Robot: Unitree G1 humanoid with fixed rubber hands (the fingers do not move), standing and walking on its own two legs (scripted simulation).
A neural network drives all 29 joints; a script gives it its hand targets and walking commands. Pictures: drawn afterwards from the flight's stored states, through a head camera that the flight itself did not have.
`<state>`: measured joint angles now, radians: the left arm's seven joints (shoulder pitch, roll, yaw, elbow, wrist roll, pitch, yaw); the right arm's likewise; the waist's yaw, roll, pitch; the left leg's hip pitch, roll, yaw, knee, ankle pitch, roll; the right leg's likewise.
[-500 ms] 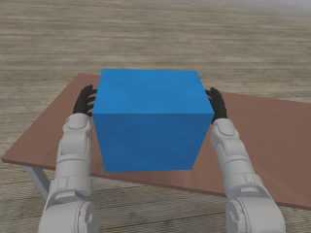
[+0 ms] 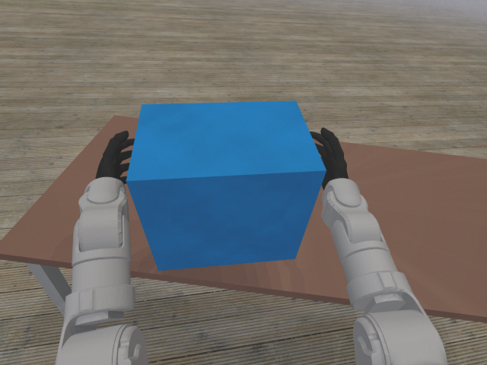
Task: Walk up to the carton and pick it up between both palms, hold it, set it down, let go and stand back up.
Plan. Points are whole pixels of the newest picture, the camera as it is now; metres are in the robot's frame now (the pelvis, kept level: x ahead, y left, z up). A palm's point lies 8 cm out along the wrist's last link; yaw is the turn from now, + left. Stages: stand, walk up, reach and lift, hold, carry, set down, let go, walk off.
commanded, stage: reach and lift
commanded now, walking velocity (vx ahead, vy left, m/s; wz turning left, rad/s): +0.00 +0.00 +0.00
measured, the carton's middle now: (225, 188) +0.40 +0.00 +0.11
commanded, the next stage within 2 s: hold in 0.94 s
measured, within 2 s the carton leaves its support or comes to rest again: neither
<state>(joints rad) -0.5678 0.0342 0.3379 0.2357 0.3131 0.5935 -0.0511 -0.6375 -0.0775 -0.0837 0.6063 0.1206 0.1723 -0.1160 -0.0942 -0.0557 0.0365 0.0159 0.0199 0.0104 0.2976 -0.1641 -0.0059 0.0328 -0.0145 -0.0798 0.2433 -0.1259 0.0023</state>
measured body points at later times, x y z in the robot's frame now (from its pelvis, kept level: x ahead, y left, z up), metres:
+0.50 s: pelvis +0.00 +0.00 +0.00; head -0.05 +0.02 +0.45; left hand +0.38 +0.17 +0.19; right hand +0.37 -0.19 +0.19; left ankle +0.01 +0.12 -0.75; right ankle +0.02 -0.12 -0.75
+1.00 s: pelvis +0.00 +0.00 +0.00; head -0.06 +0.03 +0.44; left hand +0.37 +0.18 +0.20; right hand +0.36 -0.18 +0.20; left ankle +0.01 +0.12 -0.75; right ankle +0.02 -0.12 -0.75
